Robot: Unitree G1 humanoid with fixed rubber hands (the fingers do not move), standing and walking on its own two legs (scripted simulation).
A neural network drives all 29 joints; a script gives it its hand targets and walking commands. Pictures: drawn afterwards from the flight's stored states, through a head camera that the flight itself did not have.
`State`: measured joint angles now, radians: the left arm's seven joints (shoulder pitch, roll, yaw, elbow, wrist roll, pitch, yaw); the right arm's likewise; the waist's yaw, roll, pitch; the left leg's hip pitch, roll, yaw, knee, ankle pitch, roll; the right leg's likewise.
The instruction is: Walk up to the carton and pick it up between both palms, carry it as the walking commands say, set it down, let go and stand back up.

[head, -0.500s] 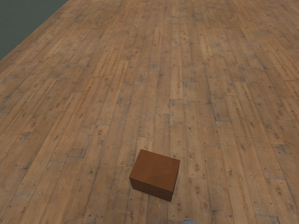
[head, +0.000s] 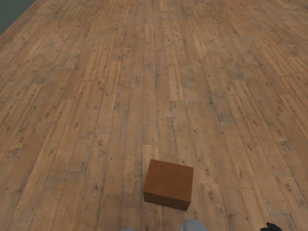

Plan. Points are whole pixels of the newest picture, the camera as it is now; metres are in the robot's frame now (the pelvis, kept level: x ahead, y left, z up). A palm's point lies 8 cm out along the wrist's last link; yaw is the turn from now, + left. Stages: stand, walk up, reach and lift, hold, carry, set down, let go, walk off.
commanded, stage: walk up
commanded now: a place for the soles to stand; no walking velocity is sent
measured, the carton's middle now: (168, 185) +0.46 -0.06 -0.65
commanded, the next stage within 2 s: none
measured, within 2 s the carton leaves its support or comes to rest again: neither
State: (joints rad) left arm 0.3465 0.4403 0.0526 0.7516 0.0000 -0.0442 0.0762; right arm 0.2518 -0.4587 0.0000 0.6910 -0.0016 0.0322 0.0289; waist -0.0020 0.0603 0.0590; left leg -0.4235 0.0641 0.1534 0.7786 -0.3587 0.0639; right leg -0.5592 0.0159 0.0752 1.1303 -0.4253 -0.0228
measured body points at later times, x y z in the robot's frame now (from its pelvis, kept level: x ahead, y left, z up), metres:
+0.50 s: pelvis +0.00 +0.01 -0.01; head +0.01 -0.01 +0.44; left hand +0.12 +0.34 -0.08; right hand +0.07 -0.32 -0.11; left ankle +0.03 +0.11 -0.71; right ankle +0.03 -0.12 -0.68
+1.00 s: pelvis +0.02 -0.01 -0.01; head +0.06 -0.04 +0.44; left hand +0.17 +0.31 -0.08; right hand +0.09 -0.34 -0.12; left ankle +0.04 +0.11 -0.71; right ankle +0.03 -0.13 -0.71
